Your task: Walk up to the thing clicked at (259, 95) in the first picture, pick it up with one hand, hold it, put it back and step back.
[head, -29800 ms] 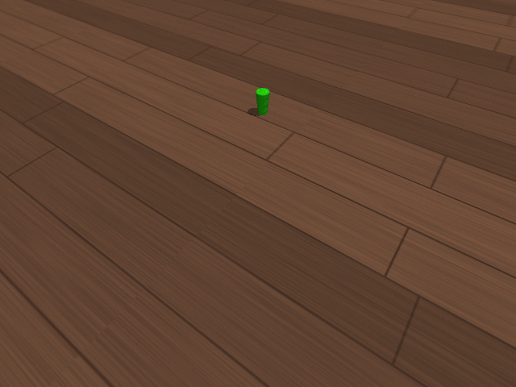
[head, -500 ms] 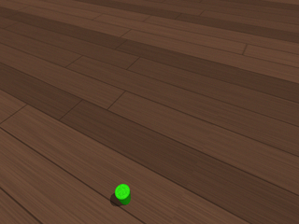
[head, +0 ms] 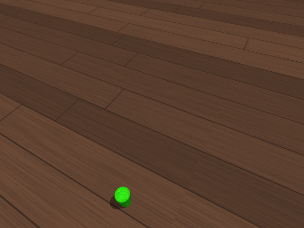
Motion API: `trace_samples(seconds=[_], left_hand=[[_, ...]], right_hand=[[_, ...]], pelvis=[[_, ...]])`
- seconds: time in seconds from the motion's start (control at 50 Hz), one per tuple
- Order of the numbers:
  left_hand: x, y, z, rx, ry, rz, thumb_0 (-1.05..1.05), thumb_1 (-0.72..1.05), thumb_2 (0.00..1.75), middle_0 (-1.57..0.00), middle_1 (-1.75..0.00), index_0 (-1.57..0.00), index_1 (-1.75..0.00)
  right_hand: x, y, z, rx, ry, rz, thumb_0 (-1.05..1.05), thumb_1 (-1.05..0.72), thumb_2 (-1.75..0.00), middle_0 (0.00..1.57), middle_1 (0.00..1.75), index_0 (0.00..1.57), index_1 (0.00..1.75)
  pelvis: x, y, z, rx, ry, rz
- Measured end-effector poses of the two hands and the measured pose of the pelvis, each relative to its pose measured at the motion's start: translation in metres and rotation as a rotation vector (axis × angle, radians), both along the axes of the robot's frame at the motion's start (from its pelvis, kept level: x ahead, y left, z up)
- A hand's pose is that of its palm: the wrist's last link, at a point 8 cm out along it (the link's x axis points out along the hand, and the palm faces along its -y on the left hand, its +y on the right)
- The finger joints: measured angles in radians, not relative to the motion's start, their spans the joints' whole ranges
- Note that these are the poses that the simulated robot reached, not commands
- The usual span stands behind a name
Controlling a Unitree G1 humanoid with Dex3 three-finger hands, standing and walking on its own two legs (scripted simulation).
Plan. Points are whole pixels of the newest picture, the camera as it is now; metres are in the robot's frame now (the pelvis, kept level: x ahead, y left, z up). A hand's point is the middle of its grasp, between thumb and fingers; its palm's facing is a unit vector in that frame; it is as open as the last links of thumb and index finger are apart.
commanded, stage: stand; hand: left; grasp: from the side
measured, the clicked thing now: (124, 198) +0.39 +0.21 -0.70
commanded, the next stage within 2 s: step back in 0.78 s
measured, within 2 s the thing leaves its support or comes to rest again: neither
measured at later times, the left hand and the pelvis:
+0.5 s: hand out of the picture +0.09 +0.24 -0.16, palm faces -0.01 -0.94 -0.34, open 7.4 cm; pelvis +0.01 +0.00 +0.00, yaw +0 degrees
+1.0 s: hand out of the picture +0.08 +0.26 -0.16, palm faces -0.02 -0.92 -0.39, open 7.4 cm; pelvis -0.03 -0.01 -0.01, yaw -1 degrees
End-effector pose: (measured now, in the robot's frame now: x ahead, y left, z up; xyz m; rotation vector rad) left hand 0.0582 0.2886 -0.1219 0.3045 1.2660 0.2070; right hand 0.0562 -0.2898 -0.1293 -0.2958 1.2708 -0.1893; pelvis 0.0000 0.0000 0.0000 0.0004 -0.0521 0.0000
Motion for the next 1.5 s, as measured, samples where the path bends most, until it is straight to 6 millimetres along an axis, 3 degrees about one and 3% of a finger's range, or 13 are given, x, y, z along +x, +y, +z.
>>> trace_samples(seconds=[0.28, 0.78, 0.96, 1.08, 1.16, 1.32, 1.4, 1.5], left_hand=[[0.025, 0.000, 0.003, -0.001, -0.042, -0.011, 0.01, 0.90, 0.90, -0.21, -0.30, -0.20, -0.30], [0.023, -0.002, 0.004, 0.001, -0.034, -0.018, 0.01, 0.90, 0.90, -0.21, -0.30, -0.20, -0.30], [0.019, 0.014, 0.000, 0.045, -0.063, -0.017, 0.01, 0.90, 0.90, -0.21, -0.30, -0.20, -0.30], [0.008, 0.018, -0.005, 0.065, -0.082, -0.048, 0.01, 0.90, 0.90, -0.21, -0.30, -0.20, -0.30], [0.000, 0.024, -0.009, 0.063, -0.093, -0.074, 0.01, 0.90, 0.90, -0.21, -0.30, -0.20, -0.30], [0.003, 0.048, -0.027, 0.028, -0.179, -0.082, 0.01, 0.90, 0.89, -0.21, -0.30, -0.20, -0.30], [-0.012, 0.049, -0.023, 0.014, -0.148, -0.082, 0.01, 0.90, 0.90, -0.21, -0.30, -0.20, -0.30], [-0.042, 0.051, -0.019, 0.016, -0.103, -0.105, 0.01, 0.90, 0.90, -0.21, -0.30, -0.20, -0.30]], right_hand=[[0.022, -0.003, 0.005, -0.012, -0.039, 0.003, 0.00, -0.91, -0.90, 0.21, 0.30, 0.21, 0.30], [0.015, -0.008, 0.005, -0.009, -0.031, -0.013, 0.00, -0.91, -0.90, 0.21, 0.30, 0.21, 0.30], [0.007, -0.024, 0.002, -0.030, -0.047, -0.030, 0.00, -0.91, -0.90, 0.21, 0.30, 0.21, 0.30], [-0.007, -0.036, -0.005, -0.054, -0.061, -0.024, 0.00, -0.91, -0.90, 0.21, 0.30, 0.21, 0.30], [-0.026, -0.031, -0.005, -0.066, -0.050, -0.025, 0.00, -0.91, -0.90, 0.20, 0.30, 0.21, 0.30], [-0.100, 0.001, -0.001, -0.120, 0.045, -0.010, 0.00, -0.91, -0.90, 0.20, 0.30, 0.21, 0.30], [-0.130, 0.016, 0.011, -0.119, 0.077, -0.032, 0.00, -0.91, -0.90, 0.21, 0.30, 0.21, 0.30], [-0.140, 0.020, 0.012, -0.122, 0.027, -0.061, 0.01, -0.90, -0.90, 0.21, 0.30, 0.21, 0.30]], pelvis=[[0.009, 0.000, 0.001, 0.000, 0.002, -0.005], [0.010, -0.003, 0.001, 0.002, 0.000, -0.013], [-0.019, -0.006, -0.011, 0.003, 0.014, -0.015], [-0.042, -0.007, -0.023, -0.001, 0.011, -0.010], [-0.058, 0.004, -0.026, 0.009, 0.009, -0.015], [-0.089, 0.033, -0.035, 0.007, 0.018, -0.010], [-0.101, 0.038, -0.022, -0.013, 0.024, -0.011], [-0.118, 0.043, -0.017, -0.013, 0.023, -0.040]])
